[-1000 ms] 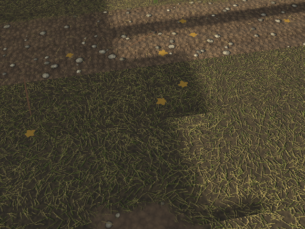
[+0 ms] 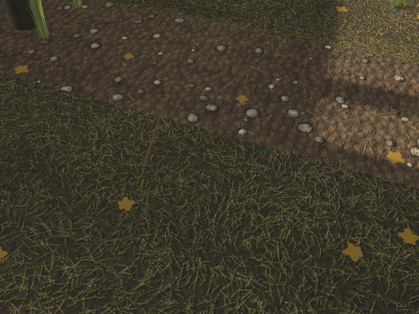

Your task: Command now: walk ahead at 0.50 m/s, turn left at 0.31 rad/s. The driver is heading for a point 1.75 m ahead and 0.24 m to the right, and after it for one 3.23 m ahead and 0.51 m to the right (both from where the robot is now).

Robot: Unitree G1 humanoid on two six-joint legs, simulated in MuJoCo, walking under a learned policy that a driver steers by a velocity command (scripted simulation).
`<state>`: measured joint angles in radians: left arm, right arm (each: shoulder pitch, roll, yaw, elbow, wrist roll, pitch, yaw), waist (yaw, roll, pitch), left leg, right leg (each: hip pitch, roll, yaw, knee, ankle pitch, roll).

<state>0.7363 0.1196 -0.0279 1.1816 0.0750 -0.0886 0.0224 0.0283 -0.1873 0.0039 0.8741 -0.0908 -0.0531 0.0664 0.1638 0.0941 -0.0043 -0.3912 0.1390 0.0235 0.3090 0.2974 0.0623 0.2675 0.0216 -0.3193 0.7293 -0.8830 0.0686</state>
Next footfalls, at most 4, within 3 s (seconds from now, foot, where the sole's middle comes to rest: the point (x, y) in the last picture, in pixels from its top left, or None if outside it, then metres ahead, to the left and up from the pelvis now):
0.42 right None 0.50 -0.12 -0.81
1.00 left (215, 274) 0.63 0.10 -0.81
1.36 right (266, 222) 0.97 -0.07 -0.98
1.78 left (215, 174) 1.19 0.18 -0.98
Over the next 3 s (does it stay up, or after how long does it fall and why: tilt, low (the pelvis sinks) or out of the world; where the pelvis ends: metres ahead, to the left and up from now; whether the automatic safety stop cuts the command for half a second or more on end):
stays up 1.69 -0.04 -0.20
